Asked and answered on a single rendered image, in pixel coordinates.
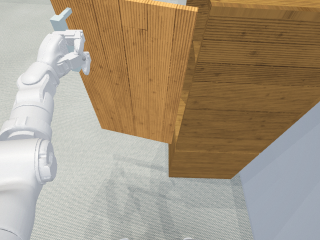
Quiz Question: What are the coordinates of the left robot forearm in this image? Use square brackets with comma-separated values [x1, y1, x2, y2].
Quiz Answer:
[0, 62, 60, 142]

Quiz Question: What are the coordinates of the cupboard door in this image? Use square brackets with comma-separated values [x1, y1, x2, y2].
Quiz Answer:
[50, 0, 199, 144]

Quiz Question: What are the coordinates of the robot left upper arm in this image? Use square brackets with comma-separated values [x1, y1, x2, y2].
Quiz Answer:
[0, 138, 57, 240]

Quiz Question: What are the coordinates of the robot left hand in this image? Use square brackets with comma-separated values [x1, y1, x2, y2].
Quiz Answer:
[36, 29, 92, 79]

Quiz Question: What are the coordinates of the handle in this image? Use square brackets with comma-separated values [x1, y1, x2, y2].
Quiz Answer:
[50, 7, 82, 72]

